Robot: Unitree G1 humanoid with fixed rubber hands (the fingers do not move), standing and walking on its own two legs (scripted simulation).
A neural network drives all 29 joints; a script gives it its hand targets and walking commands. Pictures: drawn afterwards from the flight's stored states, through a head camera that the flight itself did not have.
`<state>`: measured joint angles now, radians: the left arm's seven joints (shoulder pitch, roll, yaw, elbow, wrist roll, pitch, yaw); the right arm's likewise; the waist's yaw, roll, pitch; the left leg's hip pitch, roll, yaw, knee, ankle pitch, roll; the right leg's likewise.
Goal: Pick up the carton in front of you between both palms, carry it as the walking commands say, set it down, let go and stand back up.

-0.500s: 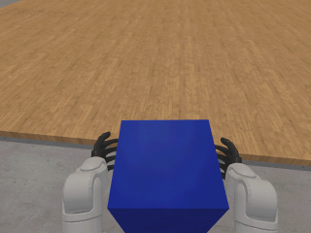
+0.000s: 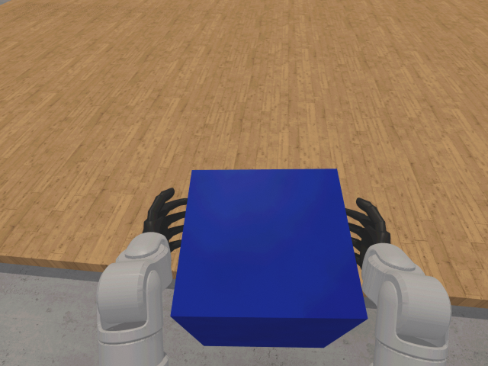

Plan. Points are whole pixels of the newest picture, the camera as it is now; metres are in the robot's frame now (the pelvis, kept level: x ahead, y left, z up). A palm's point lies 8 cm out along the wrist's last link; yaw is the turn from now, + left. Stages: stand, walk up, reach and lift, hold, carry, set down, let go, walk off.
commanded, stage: carry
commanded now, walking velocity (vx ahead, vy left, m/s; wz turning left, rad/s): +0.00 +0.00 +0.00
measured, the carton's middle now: (263, 266) +0.29 -0.01 +0.04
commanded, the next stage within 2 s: none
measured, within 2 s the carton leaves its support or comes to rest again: neither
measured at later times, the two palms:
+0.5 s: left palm (186, 100) +0.62 +0.16 +0.15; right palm (330, 103) +0.60 -0.14 +0.15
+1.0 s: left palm (216, 88) +0.69 +0.10 +0.14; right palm (348, 98) +0.67 -0.20 +0.13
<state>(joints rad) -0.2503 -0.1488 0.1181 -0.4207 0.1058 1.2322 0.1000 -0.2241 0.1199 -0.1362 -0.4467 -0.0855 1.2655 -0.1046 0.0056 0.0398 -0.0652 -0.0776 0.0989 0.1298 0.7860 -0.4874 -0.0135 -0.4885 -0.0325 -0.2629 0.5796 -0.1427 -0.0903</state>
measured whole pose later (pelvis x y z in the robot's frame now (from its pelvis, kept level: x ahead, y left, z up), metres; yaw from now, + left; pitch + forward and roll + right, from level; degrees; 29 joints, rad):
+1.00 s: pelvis +0.30 -0.03 +0.02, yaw -2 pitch +6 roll +1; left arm -0.69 -0.04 0.30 -0.04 0.08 1.20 0.10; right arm -0.71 0.05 -0.22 -0.02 -0.08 1.21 -0.15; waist -0.04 0.02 0.06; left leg -0.34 0.03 0.13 0.49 -0.21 0.04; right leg -0.28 -0.01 -0.07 0.46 -0.27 -0.01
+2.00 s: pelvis +0.30 -0.03 +0.02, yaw -3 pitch +1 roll +0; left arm -0.68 0.01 0.21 0.25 0.07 1.21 0.12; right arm -0.68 -0.01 -0.18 0.25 -0.06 1.24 -0.14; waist 0.00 0.00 -0.09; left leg -0.35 0.01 0.12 0.54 -0.22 0.04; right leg -0.22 0.01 -0.10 0.56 -0.36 -0.04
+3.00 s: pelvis +0.31 -0.01 +0.01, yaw -2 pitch +3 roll +1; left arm -0.78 0.03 0.19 0.16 0.04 1.31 0.15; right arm -0.78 -0.05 -0.20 0.18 -0.02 1.31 -0.14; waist 0.01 -0.04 -0.12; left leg -0.36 0.00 0.14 0.57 -0.26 0.06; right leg -0.26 -0.04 -0.10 0.63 -0.41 -0.03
